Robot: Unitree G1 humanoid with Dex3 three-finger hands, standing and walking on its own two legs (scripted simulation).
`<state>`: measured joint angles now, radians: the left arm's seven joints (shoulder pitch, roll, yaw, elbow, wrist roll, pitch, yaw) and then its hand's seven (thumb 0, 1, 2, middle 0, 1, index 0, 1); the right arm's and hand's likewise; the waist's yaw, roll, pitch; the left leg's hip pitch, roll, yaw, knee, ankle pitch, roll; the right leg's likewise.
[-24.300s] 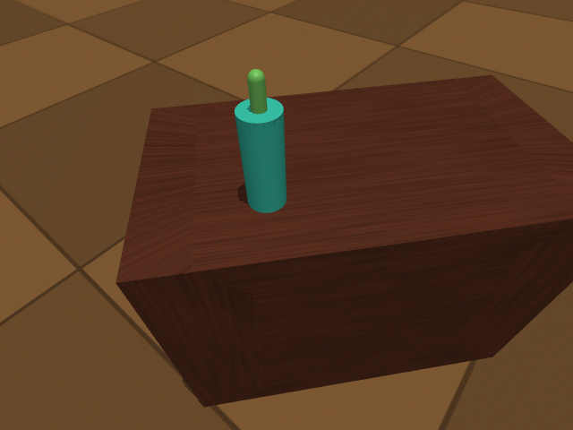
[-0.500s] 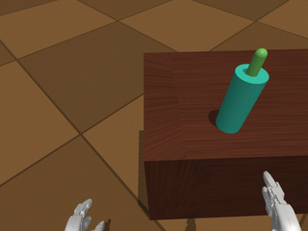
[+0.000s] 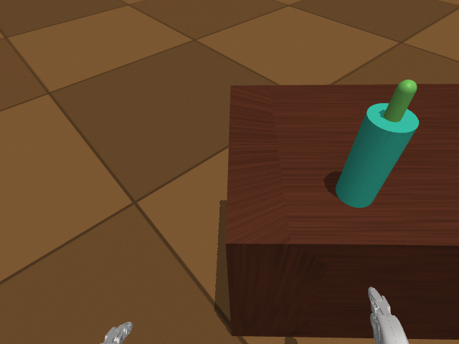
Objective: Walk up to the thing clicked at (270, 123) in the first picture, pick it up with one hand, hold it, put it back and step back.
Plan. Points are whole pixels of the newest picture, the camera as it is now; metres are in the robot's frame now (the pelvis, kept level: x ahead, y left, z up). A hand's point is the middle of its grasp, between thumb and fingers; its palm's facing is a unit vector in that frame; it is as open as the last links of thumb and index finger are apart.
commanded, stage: home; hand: right
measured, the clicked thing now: (376, 147) +0.45 -0.23 +0.11
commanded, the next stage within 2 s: stand in 1.88 s
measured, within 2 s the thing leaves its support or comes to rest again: neither
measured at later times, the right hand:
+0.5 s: hand out of the picture +0.06 -0.27 -0.13, palm faces -0.05 +0.91 -0.41, open 17.5 cm
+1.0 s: hand out of the picture +0.02 -0.27 -0.14, palm faces -0.09 +0.93 -0.35, open 17.5 cm
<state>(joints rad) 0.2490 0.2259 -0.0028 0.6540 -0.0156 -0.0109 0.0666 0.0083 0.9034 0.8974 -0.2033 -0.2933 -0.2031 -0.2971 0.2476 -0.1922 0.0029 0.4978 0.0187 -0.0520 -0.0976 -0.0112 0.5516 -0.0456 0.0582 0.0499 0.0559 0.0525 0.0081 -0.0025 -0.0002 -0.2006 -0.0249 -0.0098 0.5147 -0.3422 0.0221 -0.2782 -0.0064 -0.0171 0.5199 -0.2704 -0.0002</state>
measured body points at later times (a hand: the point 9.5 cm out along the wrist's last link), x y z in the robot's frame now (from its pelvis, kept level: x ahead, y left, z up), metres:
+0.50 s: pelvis -0.02 -0.01 +0.01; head -0.03 +0.00 +0.46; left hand +0.07 +0.30 -0.12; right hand +0.06 -0.32 -0.10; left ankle -0.05 +0.10 -0.73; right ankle +0.00 -0.12 -0.73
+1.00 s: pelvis -0.03 -0.02 +0.01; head -0.04 -0.01 +0.46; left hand +0.01 +0.28 -0.12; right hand +0.03 -0.32 -0.12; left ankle -0.05 +0.10 -0.73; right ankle +0.00 -0.12 -0.73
